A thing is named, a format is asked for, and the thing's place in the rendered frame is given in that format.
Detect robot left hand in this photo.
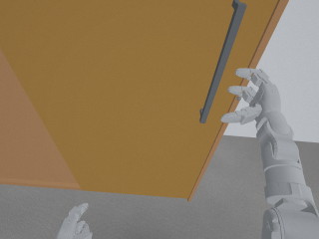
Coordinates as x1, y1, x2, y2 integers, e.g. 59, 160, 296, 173
55, 203, 93, 239

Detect robot right forearm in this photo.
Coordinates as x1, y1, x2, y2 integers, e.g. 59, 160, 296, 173
255, 112, 319, 219

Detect robot right hand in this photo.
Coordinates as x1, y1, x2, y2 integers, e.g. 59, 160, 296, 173
220, 68, 281, 125

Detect wardrobe door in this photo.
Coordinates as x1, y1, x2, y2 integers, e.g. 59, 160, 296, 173
0, 0, 278, 199
0, 49, 78, 184

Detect handle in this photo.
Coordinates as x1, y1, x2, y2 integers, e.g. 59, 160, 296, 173
199, 0, 247, 123

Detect right robot upper arm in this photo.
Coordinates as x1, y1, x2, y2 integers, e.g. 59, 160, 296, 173
261, 207, 319, 239

